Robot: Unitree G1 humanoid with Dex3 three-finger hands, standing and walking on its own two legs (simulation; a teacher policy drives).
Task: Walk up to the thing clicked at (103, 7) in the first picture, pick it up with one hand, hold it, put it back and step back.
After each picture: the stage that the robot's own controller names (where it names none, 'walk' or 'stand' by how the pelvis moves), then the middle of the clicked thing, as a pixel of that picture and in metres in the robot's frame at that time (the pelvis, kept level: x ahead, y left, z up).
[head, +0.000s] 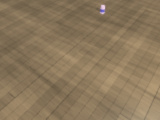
stand; (102, 9) +2.27 -0.33 -0.72
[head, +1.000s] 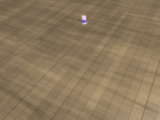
walk; (84, 19) +2.16 +0.09 -0.70
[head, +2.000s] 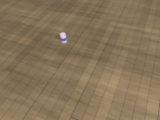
walk; (63, 37) +1.55 +0.31 -0.72
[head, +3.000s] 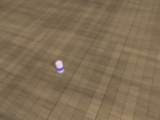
walk; (59, 66) +1.07 +0.29 -0.72
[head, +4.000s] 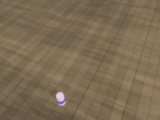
walk; (60, 98) +0.70 +0.24 -0.71
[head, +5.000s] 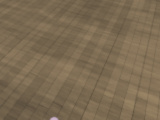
stand; out of the picture +0.44 +0.21 -0.69
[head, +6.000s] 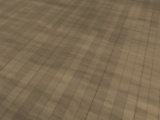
stand; out of the picture +0.39 +0.20 -0.72
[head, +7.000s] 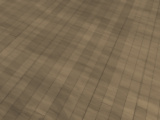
walk; out of the picture +0.32 +0.17 -0.71
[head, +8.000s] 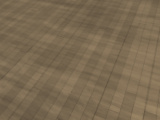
walk; out of the picture +0.35 +0.23 -0.72
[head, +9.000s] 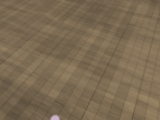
stand; out of the picture +0.49 +0.20 -0.70
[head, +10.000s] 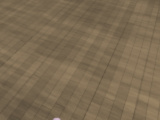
stand; out of the picture +0.47 +0.19 -0.73
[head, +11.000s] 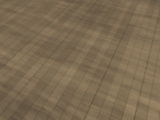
stand; out of the picture +0.45 +0.20 -0.73
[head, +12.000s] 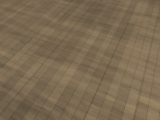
stand; out of the picture +0.45 +0.20 -0.73
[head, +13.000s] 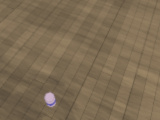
go down; (50, 99) +0.49 +0.19 -0.63
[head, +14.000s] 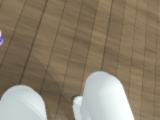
go down; out of the picture +0.54 +0.24 -0.29
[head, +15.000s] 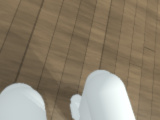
close in; out of the picture +0.54 +0.24 -0.28
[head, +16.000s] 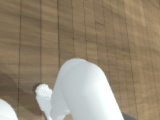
close in; out of the picture +0.52 +0.29 -0.24
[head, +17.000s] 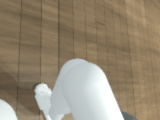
close; out of the picture +0.52 +0.29 -0.25
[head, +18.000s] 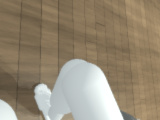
close; out of the picture +0.50 +0.28 -0.25
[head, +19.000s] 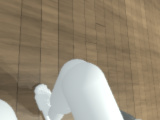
close; out of the picture +0.50 +0.27 -0.26
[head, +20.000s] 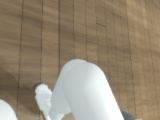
lift; out of the picture +0.49 +0.28 -0.26
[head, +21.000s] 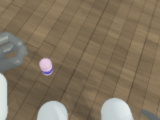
lift; (46, 67) +0.54 +0.18 -0.43
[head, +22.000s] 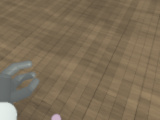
close in; out of the picture +0.48 +0.18 -0.67
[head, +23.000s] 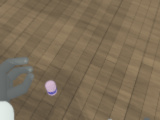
close; (51, 88) +0.51 +0.19 -0.55
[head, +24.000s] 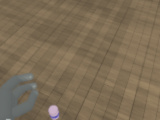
hold; (54, 112) +0.48 +0.19 -0.65
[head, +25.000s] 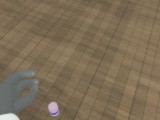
hold; (53, 109) +0.47 +0.18 -0.65
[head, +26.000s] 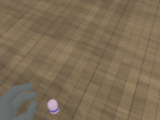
hold; (53, 106) +0.48 +0.19 -0.64
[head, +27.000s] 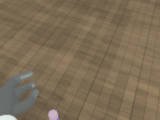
stand; (53, 117) +0.46 +0.18 -0.66
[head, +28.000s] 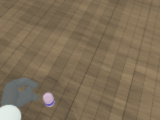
crouch; (48, 99) +0.49 +0.18 -0.61
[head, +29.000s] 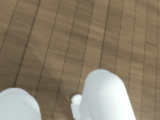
lower; out of the picture +0.55 +0.23 -0.28
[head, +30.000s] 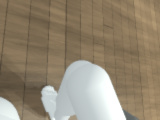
lower; out of the picture +0.53 +0.30 -0.25
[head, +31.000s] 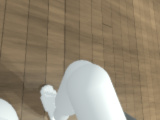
lower; out of the picture +0.53 +0.30 -0.25
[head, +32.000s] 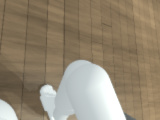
lower; out of the picture +0.53 +0.30 -0.25
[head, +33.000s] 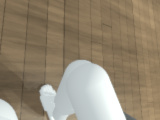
lower; out of the picture +0.53 +0.30 -0.26
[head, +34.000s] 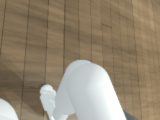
open; out of the picture +0.53 +0.30 -0.26
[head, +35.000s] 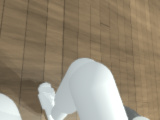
withdraw; out of the picture +0.53 +0.30 -0.25
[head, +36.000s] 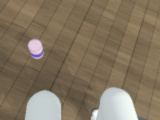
walk; (36, 49) +0.56 +0.20 -0.38
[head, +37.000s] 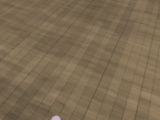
stand; out of the picture +0.47 +0.17 -0.66
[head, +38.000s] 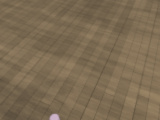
stand; out of the picture +0.48 +0.19 -0.67
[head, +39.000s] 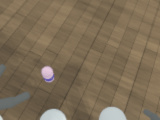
withdraw; (48, 74) +0.52 +0.19 -0.48
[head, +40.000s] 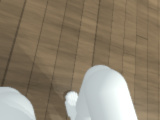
withdraw; out of the picture +0.56 +0.25 -0.25
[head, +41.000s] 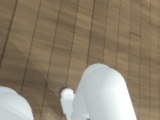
stand; out of the picture +0.55 +0.26 -0.26
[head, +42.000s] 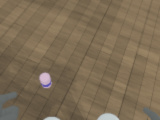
walk; (45, 80) +0.54 +0.18 -0.53
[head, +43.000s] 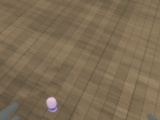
withdraw; (52, 104) +0.50 +0.18 -0.62
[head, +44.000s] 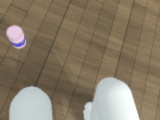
lower; (17, 37) +0.57 +0.21 -0.32
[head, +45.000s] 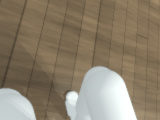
lower; out of the picture +0.55 +0.26 -0.27
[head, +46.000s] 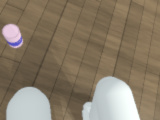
lower; (13, 36) +0.57 +0.21 -0.31
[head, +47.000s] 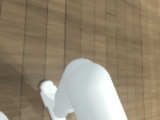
lower; out of the picture +0.55 +0.27 -0.27
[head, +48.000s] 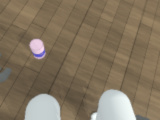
walk; (38, 49) +0.57 +0.19 -0.39
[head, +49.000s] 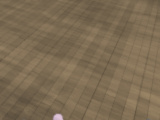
withdraw; out of the picture +0.50 +0.15 -0.66
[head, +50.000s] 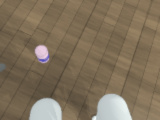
withdraw; (42, 54) +0.56 +0.17 -0.44
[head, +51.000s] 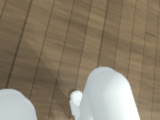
hold; out of the picture +0.57 +0.23 -0.27
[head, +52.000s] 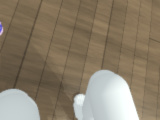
lower; out of the picture +0.57 +0.22 -0.28
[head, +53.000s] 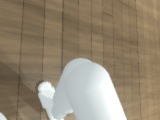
lower; out of the picture +0.55 +0.27 -0.26
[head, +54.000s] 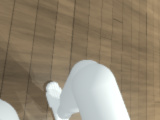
lower; out of the picture +0.55 +0.26 -0.27
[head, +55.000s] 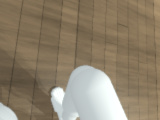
stand; out of the picture +0.55 +0.27 -0.29
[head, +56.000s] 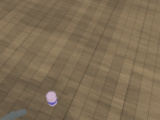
withdraw; (51, 98) +0.52 +0.15 -0.60
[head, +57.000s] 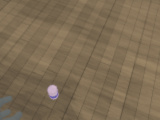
stand; (53, 92) +0.52 +0.16 -0.60
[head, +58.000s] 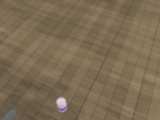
stand; (61, 104) +0.51 +0.15 -0.62
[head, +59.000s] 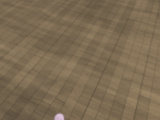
stand; out of the picture +0.49 +0.14 -0.66
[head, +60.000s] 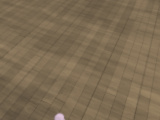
stand; out of the picture +0.49 +0.14 -0.66
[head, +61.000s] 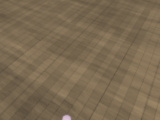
stand; out of the picture +0.51 +0.12 -0.72
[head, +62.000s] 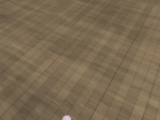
stand; out of the picture +0.49 +0.14 -0.73
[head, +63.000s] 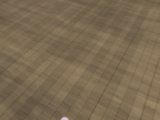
walk; out of the picture +0.49 +0.14 -0.73
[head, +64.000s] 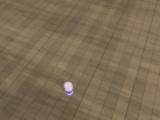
walk; (68, 88) +0.68 +0.16 -0.71
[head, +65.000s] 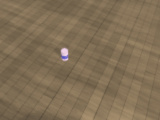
walk; (64, 54) +1.05 +0.14 -0.70
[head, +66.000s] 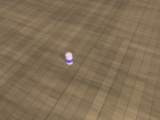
stand; (69, 58) +1.13 +0.16 -0.70
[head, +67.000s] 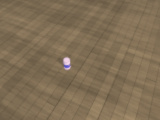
stand; (66, 63) +1.08 +0.16 -0.73
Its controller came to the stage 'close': yes
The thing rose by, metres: 0.01
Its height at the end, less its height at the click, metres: +0.00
